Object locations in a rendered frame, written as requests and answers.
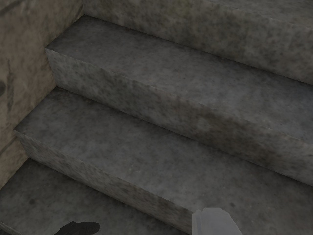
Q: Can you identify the right robot thigh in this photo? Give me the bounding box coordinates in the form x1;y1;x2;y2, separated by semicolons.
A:
192;208;242;235

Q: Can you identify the left robot hand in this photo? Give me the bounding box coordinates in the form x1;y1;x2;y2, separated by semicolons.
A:
54;221;100;235

